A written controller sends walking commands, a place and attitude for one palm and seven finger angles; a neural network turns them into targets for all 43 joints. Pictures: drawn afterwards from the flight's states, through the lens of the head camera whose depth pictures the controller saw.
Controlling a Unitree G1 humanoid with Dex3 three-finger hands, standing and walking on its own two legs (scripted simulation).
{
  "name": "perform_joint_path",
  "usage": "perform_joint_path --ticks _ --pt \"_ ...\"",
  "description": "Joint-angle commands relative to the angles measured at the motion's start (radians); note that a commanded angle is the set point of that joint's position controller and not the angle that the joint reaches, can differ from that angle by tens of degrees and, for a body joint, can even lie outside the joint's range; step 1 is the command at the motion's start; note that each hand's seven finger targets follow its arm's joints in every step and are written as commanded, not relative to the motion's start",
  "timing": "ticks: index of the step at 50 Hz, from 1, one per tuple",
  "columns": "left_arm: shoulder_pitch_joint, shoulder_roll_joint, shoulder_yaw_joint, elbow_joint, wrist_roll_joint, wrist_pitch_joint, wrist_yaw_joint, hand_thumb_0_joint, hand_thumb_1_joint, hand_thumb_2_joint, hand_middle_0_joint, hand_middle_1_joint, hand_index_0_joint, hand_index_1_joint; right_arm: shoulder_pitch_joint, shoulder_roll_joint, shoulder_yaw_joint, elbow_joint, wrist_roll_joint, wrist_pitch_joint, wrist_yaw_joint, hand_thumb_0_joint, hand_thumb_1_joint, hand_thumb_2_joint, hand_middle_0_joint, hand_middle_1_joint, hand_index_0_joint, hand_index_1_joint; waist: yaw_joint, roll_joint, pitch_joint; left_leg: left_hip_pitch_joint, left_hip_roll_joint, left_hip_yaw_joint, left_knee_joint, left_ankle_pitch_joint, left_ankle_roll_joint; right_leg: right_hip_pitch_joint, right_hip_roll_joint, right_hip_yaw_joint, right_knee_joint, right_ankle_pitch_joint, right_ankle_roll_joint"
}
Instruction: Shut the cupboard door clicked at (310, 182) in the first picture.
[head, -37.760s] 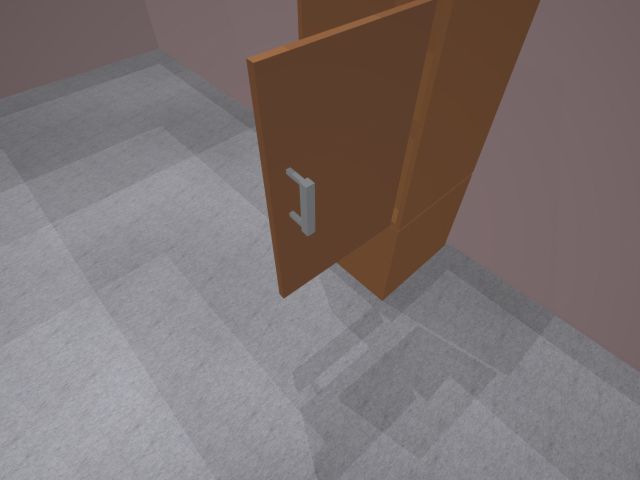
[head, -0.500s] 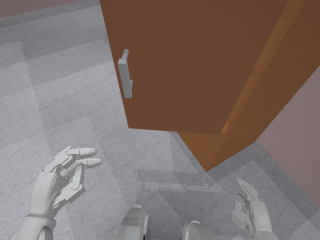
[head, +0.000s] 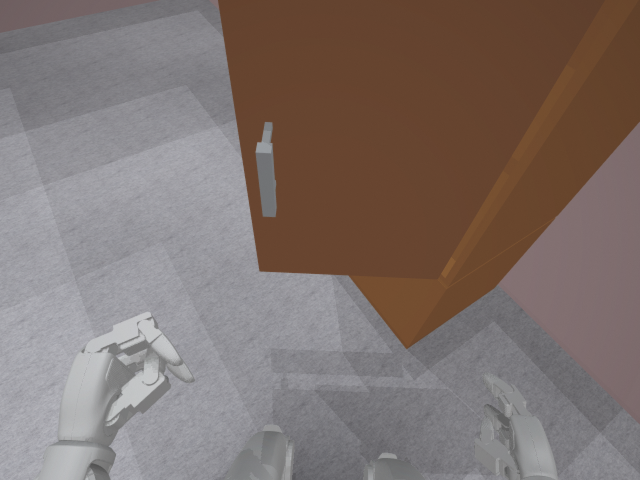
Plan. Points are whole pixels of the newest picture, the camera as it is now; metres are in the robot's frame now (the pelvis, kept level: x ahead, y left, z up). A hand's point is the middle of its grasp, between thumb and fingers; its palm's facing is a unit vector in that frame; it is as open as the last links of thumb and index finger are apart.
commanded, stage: raise the hand and make a fist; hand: left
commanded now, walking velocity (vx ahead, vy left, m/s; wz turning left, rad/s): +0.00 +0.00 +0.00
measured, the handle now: (268, 172) +0.50 +0.12 +0.07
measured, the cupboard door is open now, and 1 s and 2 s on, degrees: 55 55 55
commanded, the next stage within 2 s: bring the fist close to the handle in 0.80 s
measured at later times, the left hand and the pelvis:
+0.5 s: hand (162, 356) +0.23 +0.19 +0.07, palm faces +0.03 -1.00 -0.03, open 3.1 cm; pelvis +0.00 +0.00 +0.02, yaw +0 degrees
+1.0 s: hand (196, 354) +0.24 +0.15 +0.07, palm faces +0.03 -1.00 -0.03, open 3.1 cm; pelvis +0.01 -0.03 +0.01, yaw +1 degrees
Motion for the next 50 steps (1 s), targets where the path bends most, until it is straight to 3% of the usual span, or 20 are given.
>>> perform_joint_path --ticks 1,5,7,8,13,15,22,28,32,35,37,38,42,45,50 --pt "-0.031 0.081 0.036 -0.216 -0.001 -0.029 0.015 0.000 0.900 0.900 -1.227 -1.420 -1.227 -1.420 -0.020 -0.130 -0.036 -0.169 0.005 -0.035 -0.010 0.000 -0.900 -0.900 0.200 0.300 0.200 0.300 -0.006 0.083 -0.168 0.302 0.018 -0.126 -0.282 0.094 -0.045 0.017 0.034 0.000 -0.154 0.148 -0.027" --pt "-0.068 0.090 0.041 -0.206 0.001 -0.004 0.011 0.000 0.900 0.900 -1.300 -1.500 -1.300 -1.500 -0.013 -0.133 -0.026 -0.182 0.003 -0.024 -0.008 0.000 -0.900 -0.900 0.200 0.300 0.200 0.300 -0.009 0.066 -0.165 0.306 0.018 -0.137 -0.298 0.061 -0.046 0.029 0.037 -0.004 -0.167 0.139 -0.027" --pt "-0.092 0.115 0.062 -0.207 0.003 0.001 0.012 0.000 0.900 0.900 -1.300 -1.500 -1.300 -1.500 -0.014 -0.135 -0.022 -0.184 0.003 -0.024 -0.009 0.000 -0.900 -0.900 0.200 0.300 0.200 0.300 -0.001 0.085 -0.157 0.303 0.015 -0.139 -0.305 0.052 -0.047 0.041 0.039 0.001 -0.170 0.137 -0.031" --pt "-0.093 0.100 0.046 -0.216 0.007 0.001 0.011 0.000 0.900 0.900 -1.300 -1.500 -1.300 -1.500 -0.014 -0.133 -0.019 -0.188 0.003 -0.024 -0.007 0.000 -0.900 -0.900 0.200 0.300 0.200 0.300 -0.002 0.101 -0.162 0.323 0.017 -0.139 -0.310 0.067 -0.050 0.040 0.037 -0.002 -0.169 0.145 -0.032" --pt "-0.108 0.116 0.065 -0.199 -0.002 0.008 0.004 0.000 0.900 0.900 -1.300 -1.500 -1.300 -1.500 -0.007 -0.135 -0.014 -0.185 0.003 -0.026 -0.005 0.000 -0.900 -0.900 0.200 0.300 0.200 0.300 -0.002 0.066 -0.176 0.324 0.013 -0.133 -0.307 0.101 -0.047 0.071 0.038 0.000 -0.182 0.169 -0.031" --pt "-0.121 0.113 0.060 -0.199 -0.005 0.011 -0.001 0.000 0.900 0.900 -1.300 -1.500 -1.300 -1.500 -0.008 -0.135 -0.014 -0.183 0.005 -0.028 -0.005 0.000 -0.900 -0.900 0.200 0.300 0.200 0.300 -0.006 0.081 -0.171 0.327 0.013 -0.127 -0.306 0.096 -0.046 0.070 0.037 0.002 -0.190 0.166 -0.029" --pt "-0.123 0.135 0.089 -0.160 -0.022 0.025 -0.011 0.000 0.900 0.900 -1.300 -1.500 -1.300 -1.500 -0.005 -0.138 -0.016 -0.170 0.010 -0.035 -0.010 0.000 -0.900 -0.900 0.200 0.300 0.200 0.300 0.005 0.047 -0.163 0.304 0.003 -0.103 -0.300 0.125 -0.037 0.121 0.036 0.019 -0.218 0.183 -0.030" --pt "-0.114 0.115 0.074 -0.155 -0.025 0.005 -0.009 0.000 0.900 0.900 -1.300 -1.500 -1.300 -1.500 -0.008 -0.135 -0.022 -0.167 0.012 -0.038 -0.005 0.000 -0.900 -0.900 0.200 0.300 0.200 0.300 0.002 0.036 -0.165 0.286 -0.003 -0.073 -0.272 0.162 -0.032 0.132 0.029 0.035 -0.220 0.203 -0.026" --pt "-0.115 0.137 0.098 -0.157 -0.028 -0.008 -0.005 0.000 0.900 0.900 -1.300 -1.500 -1.300 -1.500 0.000 -0.134 -0.026 -0.160 0.009 -0.035 -0.005 0.000 -0.900 -0.900 0.200 0.300 0.200 0.300 0.009 0.019 -0.191 0.268 -0.007 -0.060 -0.244 0.198 -0.027 0.157 0.028 0.052 -0.214 0.240 -0.025" --pt "-0.119 0.117 0.080 -0.153 -0.029 -0.015 -0.010 0.000 0.900 0.900 -1.300 -1.500 -1.300 -1.500 -0.005 -0.130 -0.027 -0.160 0.013 -0.032 -0.002 0.000 -0.900 -0.900 0.200 0.300 0.200 0.300 0.001 0.015 -0.188 0.259 -0.009 -0.048 -0.231 0.205 -0.025 0.157 0.022 0.063 -0.218 0.254 -0.019" --pt "-0.121 0.137 0.094 -0.145 -0.029 -0.010 -0.011 0.000 0.900 0.900 -1.300 -1.500 -1.300 -1.500 -0.002 -0.131 -0.026 -0.157 0.012 -0.027 -0.005 0.000 -0.900 -0.900 0.200 0.300 0.200 0.300 0.005 0.019 -0.181 0.239 -0.010 -0.048 -0.222 0.199 -0.022 0.163 0.024 0.077 -0.221 0.244 -0.021" --pt "-0.124 0.114 0.072 -0.145 -0.028 -0.008 -0.015 0.000 0.900 0.900 -1.300 -1.500 -1.300 -1.500 -0.008 -0.128 -0.026 -0.161 0.014 -0.026 -0.004 0.000 -0.900 -0.900 0.200 0.300 0.200 0.300 -0.005 0.009 -0.171 0.242 -0.009 -0.044 -0.220 0.195 -0.022 0.157 0.019 0.082 -0.229 0.244 -0.016" --pt "-0.129 0.143 0.096 -0.145 -0.032 -0.001 -0.017 0.000 0.900 0.900 -1.300 -1.500 -1.300 -1.500 -0.003 -0.128 -0.026 -0.160 0.014 -0.022 -0.008 0.000 -0.900 -0.900 0.200 0.300 0.200 0.300 0.000 -0.010 -0.188 0.220 -0.010 -0.042 -0.203 0.196 -0.020 0.183 0.016 0.108 -0.237 0.240 -0.011" --pt "-0.133 0.122 0.079 -0.156 -0.031 -0.005 -0.018 0.000 0.900 0.900 -1.300 -1.500 -1.300 -1.500 -0.006 -0.122 -0.026 -0.162 0.019 -0.021 -0.005 0.000 -0.900 -0.900 0.200 0.300 0.200 0.300 -0.004 0.008 -0.184 0.233 -0.009 -0.038 -0.205 0.197 -0.021 0.173 0.012 0.106 -0.239 0.247 -0.009" --pt "-0.254 0.102 0.044 -0.122 -0.021 -0.010 -0.009 0.000 0.900 0.900 -1.300 -1.500 -1.300 -1.500 -0.001 -0.124 -0.023 -0.143 0.017 -0.028 -0.006 0.000 -0.900 -0.900 0.200 0.300 0.200 0.300 -0.025 -0.013 -0.180 0.218 -0.006 -0.042 -0.183 0.187 -0.019 0.146 0.009 0.114 -0.232 0.244 -0.005"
